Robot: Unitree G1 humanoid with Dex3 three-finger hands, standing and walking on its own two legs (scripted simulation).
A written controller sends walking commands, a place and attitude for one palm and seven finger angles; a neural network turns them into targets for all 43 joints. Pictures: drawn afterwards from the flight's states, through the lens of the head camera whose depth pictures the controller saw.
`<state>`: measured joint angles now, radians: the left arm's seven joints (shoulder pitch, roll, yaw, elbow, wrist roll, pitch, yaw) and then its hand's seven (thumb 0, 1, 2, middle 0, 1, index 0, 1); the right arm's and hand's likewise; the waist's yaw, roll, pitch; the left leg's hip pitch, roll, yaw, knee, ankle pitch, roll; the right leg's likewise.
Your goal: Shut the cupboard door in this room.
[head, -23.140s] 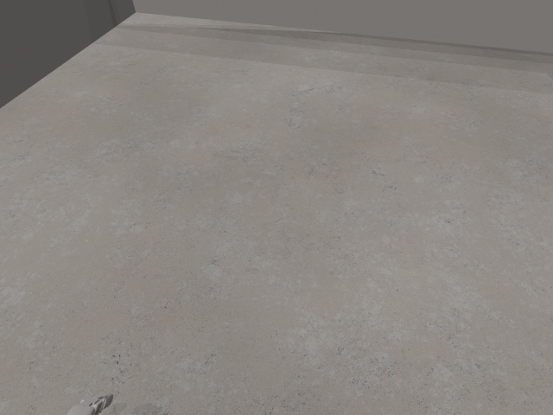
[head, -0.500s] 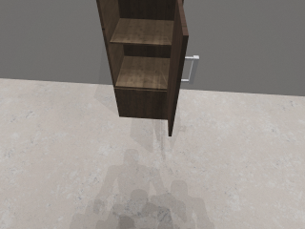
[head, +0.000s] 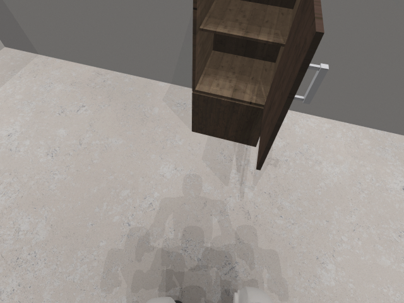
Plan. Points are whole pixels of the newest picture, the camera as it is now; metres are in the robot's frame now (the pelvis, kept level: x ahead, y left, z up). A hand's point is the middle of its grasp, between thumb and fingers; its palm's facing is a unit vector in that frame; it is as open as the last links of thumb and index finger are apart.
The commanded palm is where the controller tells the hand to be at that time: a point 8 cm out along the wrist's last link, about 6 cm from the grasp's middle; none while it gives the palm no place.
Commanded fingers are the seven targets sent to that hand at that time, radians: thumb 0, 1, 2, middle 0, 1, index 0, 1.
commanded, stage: turn or walk to find it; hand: left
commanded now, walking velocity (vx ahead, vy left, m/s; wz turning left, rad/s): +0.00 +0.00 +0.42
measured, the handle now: (307, 83) +0.67 -0.26 +0.02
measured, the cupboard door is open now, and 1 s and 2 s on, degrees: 92 92 92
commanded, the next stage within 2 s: stand and wait in 0.98 s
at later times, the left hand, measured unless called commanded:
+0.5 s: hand out of the picture +0.00 +0.12 -0.14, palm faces +0.25 -0.92 -0.30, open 7.4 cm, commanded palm none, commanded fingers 0.00 0.90 0.90 -0.20 -0.30 -0.20 -0.30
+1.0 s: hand out of the picture -0.14 +0.15 -0.18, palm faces +0.50 -0.83 -0.24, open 7.4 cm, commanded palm none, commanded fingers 0.00 0.90 0.90 -0.20 -0.30 -0.20 -0.30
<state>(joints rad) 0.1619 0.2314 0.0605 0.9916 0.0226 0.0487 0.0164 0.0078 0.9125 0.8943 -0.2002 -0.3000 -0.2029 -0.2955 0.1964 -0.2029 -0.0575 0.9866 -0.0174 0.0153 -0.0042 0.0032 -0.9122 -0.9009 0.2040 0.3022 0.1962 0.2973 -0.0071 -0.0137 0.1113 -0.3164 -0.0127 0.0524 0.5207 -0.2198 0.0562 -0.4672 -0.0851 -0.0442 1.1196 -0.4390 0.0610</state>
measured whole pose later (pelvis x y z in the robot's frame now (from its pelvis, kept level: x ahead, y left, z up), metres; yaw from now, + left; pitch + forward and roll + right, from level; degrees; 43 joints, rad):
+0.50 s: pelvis -0.01 -0.09 +0.01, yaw +14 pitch +0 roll +4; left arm 0.23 0.16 0.03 0.94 0.01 0.00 0.02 0.01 0.91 0.89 -0.20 -0.30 -0.21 -0.30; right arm 0.21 -0.26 -0.10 0.98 -0.02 0.07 0.02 0.00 -0.91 -0.90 0.20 0.30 0.19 0.30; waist -0.01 0.05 0.07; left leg -0.52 0.00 -0.05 1.17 -0.31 -0.06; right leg -0.22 -0.08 -0.15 0.49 -0.27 -0.05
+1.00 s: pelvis -0.05 -0.05 +0.00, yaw +27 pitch -1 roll -1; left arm 0.25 0.27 0.07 1.03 0.02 0.06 0.01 0.01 0.91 0.89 -0.20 -0.30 -0.20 -0.30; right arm 0.10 -0.19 -0.04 0.96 -0.01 0.03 0.00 0.00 -0.91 -0.90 0.20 0.30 0.20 0.30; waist 0.05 -0.05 0.07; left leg -0.19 -0.01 0.03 0.49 -0.29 0.04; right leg -0.43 -0.11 -0.09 1.02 -0.45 0.07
